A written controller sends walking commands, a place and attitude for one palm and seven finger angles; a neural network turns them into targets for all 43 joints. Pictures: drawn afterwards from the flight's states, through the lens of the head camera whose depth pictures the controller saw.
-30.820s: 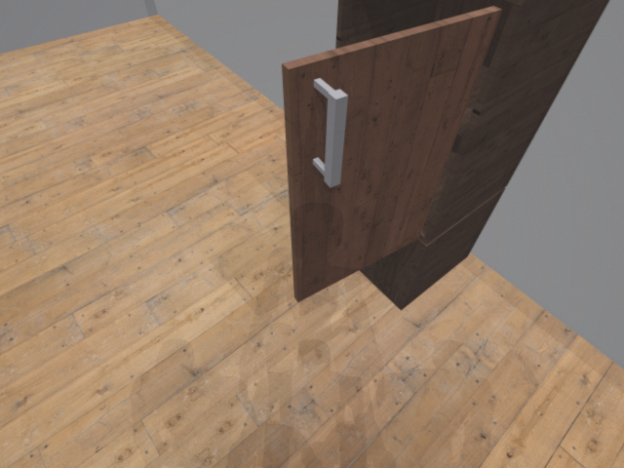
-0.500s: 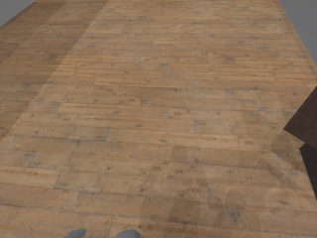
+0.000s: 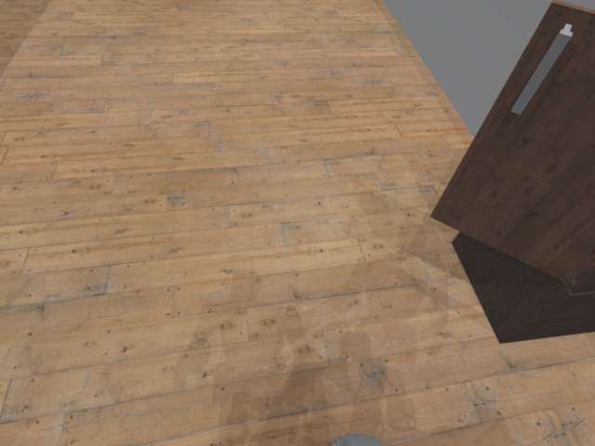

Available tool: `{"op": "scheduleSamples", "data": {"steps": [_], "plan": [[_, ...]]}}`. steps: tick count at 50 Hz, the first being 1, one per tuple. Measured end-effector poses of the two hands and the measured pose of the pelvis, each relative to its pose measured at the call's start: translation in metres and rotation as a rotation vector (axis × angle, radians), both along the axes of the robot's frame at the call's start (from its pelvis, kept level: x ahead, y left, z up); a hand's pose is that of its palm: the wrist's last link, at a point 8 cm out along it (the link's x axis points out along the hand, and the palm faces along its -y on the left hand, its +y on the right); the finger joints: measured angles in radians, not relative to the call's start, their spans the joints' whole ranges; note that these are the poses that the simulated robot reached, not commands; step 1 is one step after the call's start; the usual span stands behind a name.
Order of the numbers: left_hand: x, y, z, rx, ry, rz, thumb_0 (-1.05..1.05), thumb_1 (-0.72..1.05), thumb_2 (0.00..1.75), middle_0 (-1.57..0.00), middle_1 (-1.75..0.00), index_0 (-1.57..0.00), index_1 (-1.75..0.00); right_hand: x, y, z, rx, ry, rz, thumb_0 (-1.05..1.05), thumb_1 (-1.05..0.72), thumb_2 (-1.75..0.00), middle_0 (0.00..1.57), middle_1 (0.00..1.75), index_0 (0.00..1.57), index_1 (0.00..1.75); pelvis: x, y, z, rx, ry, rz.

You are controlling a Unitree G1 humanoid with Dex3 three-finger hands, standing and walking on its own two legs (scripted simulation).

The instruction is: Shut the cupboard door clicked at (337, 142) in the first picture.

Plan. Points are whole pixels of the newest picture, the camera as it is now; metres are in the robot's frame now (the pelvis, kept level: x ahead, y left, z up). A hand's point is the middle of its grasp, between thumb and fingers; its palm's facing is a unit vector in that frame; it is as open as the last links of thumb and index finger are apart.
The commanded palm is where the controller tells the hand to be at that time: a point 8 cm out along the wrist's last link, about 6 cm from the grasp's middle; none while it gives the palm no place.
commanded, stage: turn to face it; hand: left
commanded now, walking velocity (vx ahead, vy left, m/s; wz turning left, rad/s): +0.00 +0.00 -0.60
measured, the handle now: (540, 71) +0.74 -0.39 +0.15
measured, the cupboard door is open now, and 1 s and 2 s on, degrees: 49 49 49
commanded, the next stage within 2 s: take the last steps up to it in 0.74 s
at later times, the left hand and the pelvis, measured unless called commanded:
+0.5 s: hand out of the picture +0.14 +0.15 -0.16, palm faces -0.23 -0.94 -0.24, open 7.4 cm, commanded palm none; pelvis +0.01 -0.03 +0.00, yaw -16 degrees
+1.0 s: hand (230, 422) +0.17 +0.11 -0.16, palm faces -0.40 -0.88 -0.24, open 7.4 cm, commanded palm none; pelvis +0.02 -0.04 -0.01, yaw -26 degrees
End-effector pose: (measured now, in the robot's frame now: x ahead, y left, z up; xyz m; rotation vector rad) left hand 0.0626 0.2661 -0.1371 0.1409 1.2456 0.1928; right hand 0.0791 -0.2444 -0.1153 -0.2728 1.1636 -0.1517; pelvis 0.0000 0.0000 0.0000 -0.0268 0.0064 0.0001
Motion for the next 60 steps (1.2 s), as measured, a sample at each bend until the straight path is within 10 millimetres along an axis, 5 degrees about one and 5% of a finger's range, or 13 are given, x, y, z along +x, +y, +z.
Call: {"op": "scheduleSamples", "data": {"steps": [11, 18, 30, 40, 50, 54, 60], "plan": [[0.069, -0.048, 0.014, 0.077, -0.100, -0.207, 0.01, 0.90, 0.90, -0.20, -0.29, -0.19, -0.30, -0.072, -0.054, -0.043, 0.054, 0.108, -0.222, 0.01, -0.90, -0.90, 0.20, 0.30, 0.20, 0.30, 0.002, -0.032, -0.017, 0.018, -0.006, -0.137], [0.070, -0.069, 0.022, 0.068, -0.050, -0.266, 0.00, 0.90, 0.90, -0.20, -0.29, -0.20, -0.30, -0.072, -0.066, -0.022, 0.049, 0.072, -0.290, 0.01, -0.91, -0.90, 0.20, 0.30, 0.19, 0.30, 0.005, -0.037, 0.000, 0.051, 0.006, -0.212], [0.092, -0.055, -0.013, -0.007, 0.004, -0.332, 0.01, 0.90, 0.90, -0.20, -0.30, -0.20, -0.30, -0.055, -0.036, -0.007, -0.013, -0.036, -0.351, 0.01, -0.91, -0.90, 0.20, 0.30, 0.19, 0.30, 0.022, -0.009, -0.011, 0.013, 0.006, -0.324], [0.121, -0.062, 0.001, -0.004, 0.004, -0.419, 0.01, 0.91, 0.90, -0.20, -0.29, -0.19, -0.30, -0.106, -0.004, -0.006, 0.030, 0.070, -0.437, 0.01, -0.90, -0.90, 0.20, 0.30, 0.20, 0.30, 0.023, -0.007, 0.003, -0.002, 0.007, -0.400], [0.123, -0.109, 0.009, 0.025, -0.031, -0.506, 0.01, 0.90, 0.90, -0.20, -0.29, -0.19, -0.30, -0.170, -0.014, -0.039, 0.123, 0.179, -0.578, 0.01, -0.90, -0.90, 0.20, 0.30, 0.20, 0.30, 0.018, -0.035, -0.007, 0.014, -0.003, -0.454], [0.109, -0.115, 0.012, 0.017, 0.006, -0.493, 0.00, 0.90, 0.90, -0.20, -0.29, -0.20, -0.30, -0.161, -0.030, -0.027, 0.114, 0.164, -0.586, 0.01, -0.91, -0.90, 0.20, 0.30, 0.20, 0.30, 0.027, -0.045, 0.002, 0.026, -0.008, -0.468], [0.103, -0.120, -0.003, -0.008, 0.111, -0.489, 0.01, 0.90, 0.90, -0.20, -0.30, -0.20, -0.30, -0.119, -0.057, -0.013, 0.065, 0.092, -0.582, 0.01, -0.91, -0.90, 0.20, 0.30, 0.19, 0.30, 0.052, -0.058, 0.002, 0.017, 0.004, -0.476]]}}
